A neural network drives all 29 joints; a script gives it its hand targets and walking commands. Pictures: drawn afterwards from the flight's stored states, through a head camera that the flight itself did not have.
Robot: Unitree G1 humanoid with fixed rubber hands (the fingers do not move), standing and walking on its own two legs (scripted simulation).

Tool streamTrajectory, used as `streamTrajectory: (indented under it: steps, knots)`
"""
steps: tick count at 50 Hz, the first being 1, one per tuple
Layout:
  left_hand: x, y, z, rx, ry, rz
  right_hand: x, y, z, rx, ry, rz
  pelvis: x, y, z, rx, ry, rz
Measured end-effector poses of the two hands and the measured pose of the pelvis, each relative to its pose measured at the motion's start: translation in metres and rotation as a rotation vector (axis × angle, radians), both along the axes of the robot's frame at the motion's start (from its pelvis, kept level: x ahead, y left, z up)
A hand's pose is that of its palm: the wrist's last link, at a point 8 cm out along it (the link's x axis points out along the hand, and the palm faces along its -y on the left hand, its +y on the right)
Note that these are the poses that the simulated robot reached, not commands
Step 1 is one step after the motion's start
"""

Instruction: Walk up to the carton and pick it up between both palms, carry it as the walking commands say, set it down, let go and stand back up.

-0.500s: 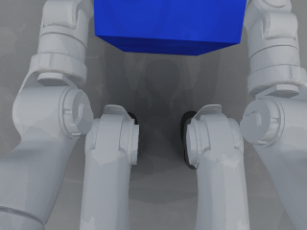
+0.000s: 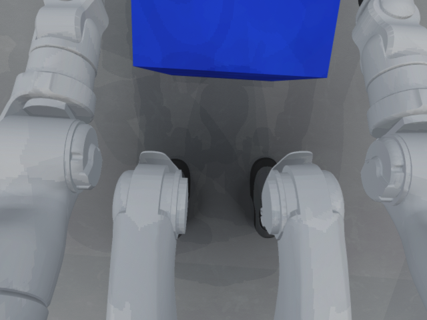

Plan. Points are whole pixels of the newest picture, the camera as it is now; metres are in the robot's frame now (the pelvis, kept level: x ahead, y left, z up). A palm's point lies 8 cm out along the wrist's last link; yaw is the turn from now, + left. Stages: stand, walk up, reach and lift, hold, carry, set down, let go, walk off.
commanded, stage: set down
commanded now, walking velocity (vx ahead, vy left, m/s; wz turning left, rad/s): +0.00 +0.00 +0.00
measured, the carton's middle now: (229, 0) +0.54 -0.01 -0.23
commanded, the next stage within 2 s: let go in 1.24 s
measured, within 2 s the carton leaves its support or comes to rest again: neither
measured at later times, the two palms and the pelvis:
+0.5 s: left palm out of the picture +0.57 +0.19 -0.01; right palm out of the picture +0.55 -0.20 -0.02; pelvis +0.00 +0.00 +0.09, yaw +0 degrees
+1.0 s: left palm out of the picture +0.57 +0.20 +0.14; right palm out of the picture +0.55 -0.21 +0.14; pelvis +0.02 +0.00 +0.23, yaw +0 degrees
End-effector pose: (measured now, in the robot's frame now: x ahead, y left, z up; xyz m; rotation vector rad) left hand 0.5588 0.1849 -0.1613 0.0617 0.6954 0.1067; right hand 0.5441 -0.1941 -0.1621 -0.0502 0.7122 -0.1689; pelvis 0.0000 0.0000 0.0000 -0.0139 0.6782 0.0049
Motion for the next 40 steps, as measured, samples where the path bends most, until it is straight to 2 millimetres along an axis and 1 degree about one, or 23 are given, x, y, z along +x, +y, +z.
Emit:
streamTrajectory:
  steps: [4, 7, 11, 18, 24, 33, 40]
  knots:
    - [0.004, -0.001, 0.011, -0.002, -0.038, -0.001, 0.004, 0.0, 0.011, -0.001, -0.038, 0.003, 0.0, 0.0, 0.002, -0.001, 0.001, -0.003]
    - [0.006, -0.002, 0.027, -0.001, -0.061, -0.003, 0.007, 0.002, 0.028, -0.006, -0.065, 0.009, 0.0, 0.0, 0.007, -0.002, 0.003, -0.004]
    - [0.007, -0.002, 0.054, 0.0, -0.063, 0.001, 0.006, 0.001, 0.055, -0.013, -0.071, 0.006, 0.001, 0.001, 0.021, -0.003, 0.019, -0.004]
    - [0.007, 0.001, 0.101, -0.002, -0.056, 0.012, 0.004, -0.004, 0.102, -0.013, -0.07, -0.004, 0.003, 0.0, 0.057, -0.002, 0.075, -0.006]
    - [0.008, 0.005, 0.14, 0.0, -0.058, 0.012, 0.006, -0.005, 0.141, -0.007, -0.078, -0.007, 0.004, 0.0, 0.088, 0.001, 0.113, -0.006]
    - [0.009, 0.007, 0.194, 0.003, -0.066, -0.003, 0.008, -0.006, 0.194, -0.005, -0.09, -0.005, 0.007, 0.0, 0.133, 0.003, 0.143, -0.003]
    - [0.009, 0.008, 0.236, 0.004, -0.068, -0.013, 0.006, -0.011, 0.237, -0.007, -0.093, -0.003, 0.011, 0.0, 0.172, 0.003, 0.147, -0.002]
